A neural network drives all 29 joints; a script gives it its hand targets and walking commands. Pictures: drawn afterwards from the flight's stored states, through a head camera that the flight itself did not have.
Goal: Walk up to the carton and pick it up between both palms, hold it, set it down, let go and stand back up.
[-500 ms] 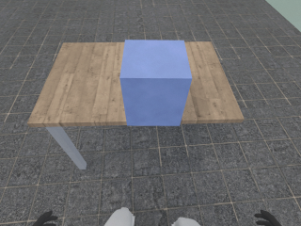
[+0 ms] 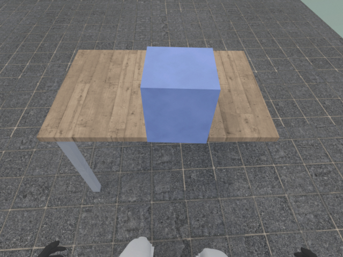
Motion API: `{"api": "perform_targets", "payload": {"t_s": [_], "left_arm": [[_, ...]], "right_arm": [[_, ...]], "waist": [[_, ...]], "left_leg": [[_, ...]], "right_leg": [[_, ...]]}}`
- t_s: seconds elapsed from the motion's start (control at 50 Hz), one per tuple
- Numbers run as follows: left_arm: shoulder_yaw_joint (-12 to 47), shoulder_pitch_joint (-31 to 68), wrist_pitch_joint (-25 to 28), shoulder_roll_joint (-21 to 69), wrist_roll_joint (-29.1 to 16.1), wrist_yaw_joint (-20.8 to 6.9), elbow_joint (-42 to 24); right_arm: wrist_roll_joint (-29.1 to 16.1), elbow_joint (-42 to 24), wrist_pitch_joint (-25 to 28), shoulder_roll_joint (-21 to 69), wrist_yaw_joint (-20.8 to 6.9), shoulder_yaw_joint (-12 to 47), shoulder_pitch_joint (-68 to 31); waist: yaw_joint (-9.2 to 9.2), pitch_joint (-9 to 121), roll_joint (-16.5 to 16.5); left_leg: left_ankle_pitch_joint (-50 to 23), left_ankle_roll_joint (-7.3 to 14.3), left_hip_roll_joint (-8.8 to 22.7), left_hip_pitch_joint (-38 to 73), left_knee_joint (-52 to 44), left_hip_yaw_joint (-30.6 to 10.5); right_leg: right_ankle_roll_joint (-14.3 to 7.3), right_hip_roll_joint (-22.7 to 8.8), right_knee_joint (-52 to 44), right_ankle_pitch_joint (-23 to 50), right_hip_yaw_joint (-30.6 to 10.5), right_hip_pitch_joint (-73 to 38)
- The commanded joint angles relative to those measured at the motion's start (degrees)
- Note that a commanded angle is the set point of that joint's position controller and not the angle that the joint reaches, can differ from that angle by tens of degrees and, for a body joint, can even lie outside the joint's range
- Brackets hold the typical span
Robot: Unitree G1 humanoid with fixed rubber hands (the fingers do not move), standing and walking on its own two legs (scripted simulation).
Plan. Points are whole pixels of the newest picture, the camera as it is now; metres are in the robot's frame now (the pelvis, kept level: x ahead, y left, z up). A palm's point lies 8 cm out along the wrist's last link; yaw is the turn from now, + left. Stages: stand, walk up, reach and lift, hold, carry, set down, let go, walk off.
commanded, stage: walk up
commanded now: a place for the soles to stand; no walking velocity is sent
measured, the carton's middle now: (178, 97) +0.59 +0.02 -0.01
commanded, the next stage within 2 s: none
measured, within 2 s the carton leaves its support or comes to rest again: neither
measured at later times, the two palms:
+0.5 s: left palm out of the picture +0.08 +0.32 -0.08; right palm out of the picture +0.07 -0.33 -0.07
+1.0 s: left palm out of the picture +0.12 +0.33 -0.09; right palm (306, 227) +0.21 -0.30 -0.05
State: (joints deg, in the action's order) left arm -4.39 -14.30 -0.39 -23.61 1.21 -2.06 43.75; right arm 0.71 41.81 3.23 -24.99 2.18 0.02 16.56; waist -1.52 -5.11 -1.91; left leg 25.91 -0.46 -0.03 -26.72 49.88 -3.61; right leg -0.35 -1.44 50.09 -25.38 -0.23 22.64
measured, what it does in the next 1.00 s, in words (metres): walks ahead: left foot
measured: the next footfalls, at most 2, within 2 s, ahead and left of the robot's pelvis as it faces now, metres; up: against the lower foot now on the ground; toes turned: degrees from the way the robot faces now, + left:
left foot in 0.86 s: +0.23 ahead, +0.12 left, +0.00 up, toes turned +2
right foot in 1.18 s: +0.26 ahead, -0.13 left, +0.00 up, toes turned +3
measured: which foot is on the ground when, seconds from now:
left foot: down 0.00-0.54, up 0.56-0.84, down 0.86-1.00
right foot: down 0.00-0.86, up 0.88-1.00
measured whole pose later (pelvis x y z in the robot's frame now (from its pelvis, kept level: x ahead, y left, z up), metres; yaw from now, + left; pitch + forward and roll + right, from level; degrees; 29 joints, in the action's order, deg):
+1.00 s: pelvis +0.11 +0.01 +0.01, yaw +4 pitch -4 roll +0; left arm -4.4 -21.5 2.0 -25.4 1.2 -2.4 45.3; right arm 0.8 41.8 5.2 -23.6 -1.5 0.0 19.5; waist -1.8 -3.8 -2.7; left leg 12.9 1.4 -1.6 -23.4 39.6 -1.6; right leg -1.5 -1.5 60.7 -28.3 0.0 23.4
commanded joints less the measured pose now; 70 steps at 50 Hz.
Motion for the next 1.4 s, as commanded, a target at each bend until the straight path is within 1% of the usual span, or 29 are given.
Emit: {"api": "perform_targets", "payload": {"t_s": [0.0, 0.06, 0.08, 0.16, 0.22, 0.24, 0.3, 0.32, 0.36, 0.4, 0.46, 0.5, 0.52, 0.54, 0.56, 0.62, 0.64, 0.76, 0.82, 0.84, 0.86, 0.88, 0.92, 1.02, 1.14, 1.16, 1.18, 1.2, 1.38], "left_arm": [[-2.5, 5.9, 1.8, -13.3, -0.1, 1.1, -4.0], [-2.9, 2.4, 0.2, -10.5, -1.1, 1.1, -4.2], [-3.4, 2.1, 0.0, -11.9, -0.7, 1.2, -3.8], [-3.6, -2.9, 1.3, -11.2, 0.2, 1.0, -1.7], [-4.6, -0.8, 2.0, -17.0, 0.7, 0.8, -2.4], [-4.5, 1.6, 1.9, -17.6, 0.8, 0.8, -3.3], [-2.8, 6.9, 1.5, -13.8, 0.0, 0.8, -4.0], [-2.4, 5.1, 0.9, -11.8, -0.3, 0.9, -3.8], [-2.6, 3.5, -0.3, -10.0, -0.6, 0.9, -4.6], [-3.9, 3.4, 2.5, -14.6, -0.2, -0.4, -4.8], [-4.0, -3.2, 3.6, -13.8, -0.4, -0.8, -2.2], [-5.6, -15.2, 4.2, -14.0, -0.8, -0.6, 1.6], [-6.7, -22.3, 4.8, -17.7, 0.0, 0.4, 3.5], [-7.8, -20.3, 5.6, -23.3, 0.3, 1.1, 1.1], [-7.1, -12.3, 5.9, -21.7, 0.3, 1.4, -1.4], [-5.8, -6.0, 6.2, -17.6, -0.6, 1.3, -3.2], [-5.7, -6.3, 6.3, -16.6, -0.5, 1.1, -3.3], [-4.6, -10.2, 5.2, -15.9, -1.1, 0.2, -4.5], [-3.0, -4.9, 4.6, -13.8, -1.6, 0.1, -5.8], [-1.9, -7.3, 4.8, -10.2, -1.9, 0.1, -5.8], [-0.6, -8.4, 4.6, -5.7, -2.4, -0.1, -6.7], [-2.7, -7.4, 3.8, -12.4, -1.9, 0.5, -4.9], [-2.9, -9.3, 3.0, -15.5, -1.6, 0.3, -3.0], [-3.7, -12.8, 2.5, -12.8, -0.3, -0.7, -1.1], [-3.3, -14.1, 3.6, -11.6, 0.7, 0.8, 0.2], [-4.1, -16.7, 3.8, -12.7, 1.1, 1.4, 1.4], [-4.6, -17.3, 4.4, -17.3, 1.7, 1.8, 0.7], [-5.4, -11.1, 4.7, -20.4, 1.1, 2.0, -1.4], [-2.3, -3.6, 3.5, -14.0, -0.9, 1.3, -3.2]], "right_arm": [[-0.5, 2.0, 2.3, -11.2, 0.9, -3.9, 5.3], [0.4, 1.0, 3.0, -18.9, 0.6, -6.4, 6.7], [0.4, 0.3, 2.9, -19.3, 0.8, -6.2, 3.9], [0.6, -0.7, 1.8, -14.9, 1.2, -4.7, -2.5], [-0.8, -0.2, 0.8, -10.7, 0.9, -3.9, -2.7], [-0.8, 0.3, 0.8, -12.7, 1.0, -4.4, -0.6], [-0.8, 2.8, 2.4, -11.3, 0.8, -4.2, 6.1], [-0.2, 2.5, 3.0, -12.1, 0.9, -4.6, 8.1], [0.7, 0.7, 3.4, -18.9, 1.0, -6.2, 6.2], [0.7, 0.4, 3.4, -22.2, -1.3, -8.4, 9.7], [0.8, -1.5, 2.2, -19.6, -1.8, -7.9, 5.2], [1.4, -3.0, 0.8, -17.4, -2.4, -7.0, -0.3], [0.5, -3.8, 0.3, -12.1, -2.4, -5.7, -3.1], [0.1, -6.2, 0.8, -8.1, -1.9, -4.0, -5.4], [-0.1, -4.3, 1.0, -12.0, -1.5, -4.6, -5.5], [-0.3, -1.4, 1.7, -14.5, -2.7, -5.9, 2.4], [-0.6, -0.9, 1.9, -13.2, -2.9, -5.9, 4.0], [0.0, -3.1, 2.3, -10.9, -4.0, -4.8, -2.1], [-0.4, 0.9, 3.4, -11.9, -3.1, -5.9, 10.4], [-0.1, 2.0, 4.0, -14.4, -2.4, -7.1, 15.3], [0.4, 0.9, 4.1, -19.3, -1.8, -8.3, 16.3], [-1.1, 0.1, 4.1, -21.7, -1.7, -8.5, 14.6], [-1.0, -1.4, 3.2, -19.4, -2.2, -7.7, 6.2], [0.2, -2.7, 2.7, -16.8, -2.7, -7.2, 3.8], [0.3, -4.2, 0.6, -14.4, -2.2, -5.7, -0.4], [0.1, -4.2, 0.0, -11.0, -2.1, -4.9, 0.4], [-0.6, -4.4, -0.6, -6.4, -2.0, -3.6, 0.0], [-0.3, -3.0, -0.6, -7.8, -1.4, -3.7, 0.0], [-0.5, 1.5, 1.8, -9.2, -1.1, -4.3, 5.1]], "waist": [[3.39, 5.4, -7.0], [1.34, 8.7, 11.5], [1.28, 7.4, 7.6], [-1.84, 6.6, 6.1], [-1.49, 1.8, -7.4], [-0.94, 0.8, -5.7], [3.44, 3.1, -7.0], [3.97, 7.4, -2.9], [2.08, 8.0, 11.8], [4.38, 4.5, 11.3], [2.20, 4.9, 12.7], [-5.27, 7.9, 9.6], [-10.17, 5.4, -7.2], [-9.77, 0.6, -16.5], [-6.04, -5.4, -1.5], [0.15, -1.8, 0.4], [-0.34, 0.4, -6.1], [-2.74, 0.3, -7.4], [5.35, 8.3, -4.3], [7.13, 12.7, 5.3], [6.78, 13.4, 14.2], [6.34, 9.1, 5.6], [2.30, -0.9, 7.1], [1.35, 2.7, 13.6], [-1.14, 5.8, 7.9], [-3.14, 6.5, 3.0], [-3.08, 3.7, -8.1], [-1.96, -1.5, -7.4], [1.82, 9.0, -6.9]], "left_leg": [[-6.6, 3.9, -0.1, 6.5, -10.7, 5.4], [-4.9, 13.8, 15.7, 13.4, -23.6, -31.9], [-6.3, 16.3, 17.3, 11.0, -23.8, -35.0], [-9.7, 11.5, 10.4, -3.3, -16.8, -21.0], [3.2, 3.1, -4.2, -11.4, 1.5, 1.5], [5.6, 2.7, -2.4, -9.2, 5.6, 1.3], [-5.7, 3.8, -0.3, 7.1, -9.3, 4.9], [-9.5, 4.9, -0.2, 14.0, -14.3, -0.3], [-7.0, 14.7, 17.2, 12.8, -24.4, -34.5], [29.7, 18.9, 16.2, 20.6, -31.1, -38.8], [27.7, 16.6, 14.5, 11.4, -31.2, -31.9], [23.7, 11.0, 6.8, -7.7, -21.5, -16.1], [18.5, 5.0, -1.5, -23.0, -0.8, -5.2], [10.4, 2.1, -7.3, -34.8, 13.7, -1.6], [1.5, 2.7, -3.3, -35.0, 16.8, -8.0], [-8.1, 1.8, 1.0, -21.2, 11.1, -4.5], [-7.8, 1.0, 1.2, -18.6, 7.1, -1.5], [-7.1, 2.1, 1.1, -6.0, -7.3, 7.6], [-15.1, 4.2, -2.4, 19.3, -17.9, 8.5], [-11.1, 6.3, 0.3, 30.9, -21.6, -1.0], [9.5, 11.0, 15.1, 36.6, -27.6, -28.4], [22.3, 13.7, 20.1, 26.5, -35.7, -44.1], [26.1, 15.0, 18.2, 15.2, -35.4, -34.0], [17.4, 15.2, 12.9, 8.5, -33.6, -21.6], [10.0, 11.4, 9.9, -4.7, -21.1, -12.2], [13.2, 8.4, 7.2, -10.2, -14.0, -9.1], [11.4, 3.9, -1.1, -17.1, 1.1, -1.6], [5.2, 1.7, -4.1, -18.4, 9.5, 0.6], [-6.9, 3.3, -1.4, 9.1, -15.0, 6.8]], "right_leg": [[-9.8, -10.4, -15.7, 17.4, -11.5, -1.1], [-1.3, 0.2, 3.6, -8.3, -1.7, 10.6], [-1.4, -0.6, 5.6, -12.7, -3.8, 8.5], [-3.3, -1.1, -10.0, -0.6, -3.3, -6.3], [-9.8, -15.0, -30.3, -16.2, -27.3, -6.7], [-12.4, -17.9, -29.7, -12.4, -28.1, -3.6], [-9.6, -10.0, -17.7, 9.4, -11.2, 1.7], [-6.9, -6.9, -8.5, 15.3, -7.6, 3.0], [-0.8, -0.1, 4.2, -9.9, -2.4, 11.1], [-2.3, -1.5, 9.5, -15.3, -3.4, 20.7], [-1.3, -1.3, -0.6, -9.9, -0.2, 10.6], [-3.0, 2.2, -16.3, -4.7, 4.5, -19.9], [-3.5, -4.1, -28.8, -15.1, -11.4, -30.1], [-6.3, -17.4, -39.5, -30.0, -39.8, -30.1], [-8.3, -21.9, -40.8, -30.0, -41.1, -22.0], [-8.3, -15.6, -35.9, -9.6, -23.6, -20.4], [-10.2, -13.9, -34.3, -3.1, -18.3, -21.6], [-13.4, -13.9, -27.5, 21.6, -10.9, -19.2], [-9.5, -10.9, -11.0, 28.7, -5.0, -6.9], [-6.9, -5.3, 4.1, 25.2, -1.2, 0.6], [-3.1, 1.2, 16.3, 0.2, 1.2, 16.6], [-2.5, 2.2, 19.9, -6.3, -5.5, 19.6], [-2.4, -1.9, 17.6, -5.1, -4.6, 19.6], [0.2, -3.2, 4.6, -0.8, -0.6, 11.3], [-2.1, 0.8, -13.4, 8.1, 1.6, -11.7], [-2.5, -0.3, -18.0, 3.1, -2.9, -16.7], [-4.8, -10.0, -31.3, -18.1, -23.6, -14.6], [-8.3, -19.7, -38.4, -27.2, -37.9, -8.9], [-10.2, -10.9, -18.9, 19.7, -11.1, -6.7]]}}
